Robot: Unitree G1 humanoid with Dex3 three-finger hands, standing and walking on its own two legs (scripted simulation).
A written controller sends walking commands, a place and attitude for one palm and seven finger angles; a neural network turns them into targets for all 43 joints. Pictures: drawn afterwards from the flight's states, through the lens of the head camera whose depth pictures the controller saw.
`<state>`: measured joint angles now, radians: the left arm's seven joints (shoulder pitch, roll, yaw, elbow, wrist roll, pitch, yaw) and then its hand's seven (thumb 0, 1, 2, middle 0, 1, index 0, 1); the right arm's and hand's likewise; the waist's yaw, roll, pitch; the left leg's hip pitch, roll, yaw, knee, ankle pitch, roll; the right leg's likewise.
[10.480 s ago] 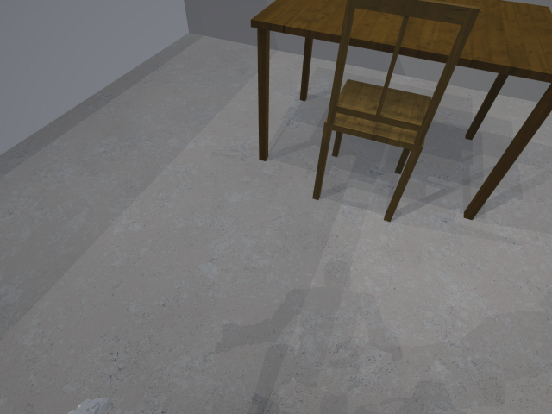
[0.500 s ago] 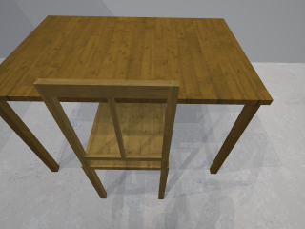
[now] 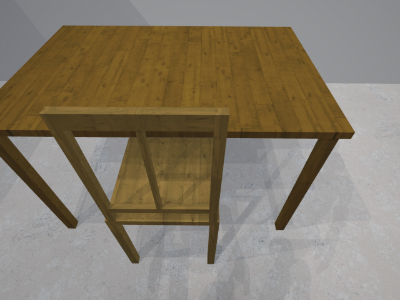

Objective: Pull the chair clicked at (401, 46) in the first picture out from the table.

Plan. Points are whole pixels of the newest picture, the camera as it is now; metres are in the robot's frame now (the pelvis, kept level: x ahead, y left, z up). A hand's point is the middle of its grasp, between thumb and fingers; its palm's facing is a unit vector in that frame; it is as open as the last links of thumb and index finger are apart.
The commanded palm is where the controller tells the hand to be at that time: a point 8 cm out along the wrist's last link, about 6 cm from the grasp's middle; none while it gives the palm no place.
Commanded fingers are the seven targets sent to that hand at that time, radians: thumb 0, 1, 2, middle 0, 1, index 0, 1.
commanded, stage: look again from close up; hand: left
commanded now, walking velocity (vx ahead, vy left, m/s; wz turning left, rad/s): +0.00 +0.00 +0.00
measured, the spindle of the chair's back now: (151, 174) +0.43 +0.16 -0.06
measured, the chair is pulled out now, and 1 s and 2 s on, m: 0.00 0.00 0.00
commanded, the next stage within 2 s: none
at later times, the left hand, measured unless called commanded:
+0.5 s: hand out of the picture -0.01 +0.15 -0.17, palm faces +0.04 -0.98 -0.20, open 7.4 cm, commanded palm none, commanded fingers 0.00 0.90 0.90 -0.20 -0.30 -0.20 -0.30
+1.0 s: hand out of the picture -0.01 +0.13 -0.17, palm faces +0.05 -0.98 -0.19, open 7.4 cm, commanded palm none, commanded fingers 0.00 0.90 0.90 -0.20 -0.30 -0.20 -0.30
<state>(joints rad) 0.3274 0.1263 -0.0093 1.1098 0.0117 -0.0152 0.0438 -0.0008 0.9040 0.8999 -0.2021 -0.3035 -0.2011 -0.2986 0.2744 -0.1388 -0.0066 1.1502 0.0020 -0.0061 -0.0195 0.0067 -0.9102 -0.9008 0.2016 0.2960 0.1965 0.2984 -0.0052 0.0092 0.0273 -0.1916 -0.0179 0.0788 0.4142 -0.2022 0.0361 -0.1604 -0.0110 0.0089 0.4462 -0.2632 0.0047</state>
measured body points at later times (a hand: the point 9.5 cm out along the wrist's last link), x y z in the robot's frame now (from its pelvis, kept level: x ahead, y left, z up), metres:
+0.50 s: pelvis +0.00 -0.02 +0.00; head +0.01 -0.03 +0.45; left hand -0.01 +0.20 -0.16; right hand -0.01 -0.23 -0.17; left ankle +0.02 +0.09 -0.74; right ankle -0.01 -0.12 -0.74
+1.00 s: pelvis +0.01 -0.03 +0.00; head +0.02 -0.04 +0.45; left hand -0.01 +0.19 -0.16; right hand +0.00 -0.23 -0.17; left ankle +0.02 +0.09 -0.74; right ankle -0.01 -0.12 -0.74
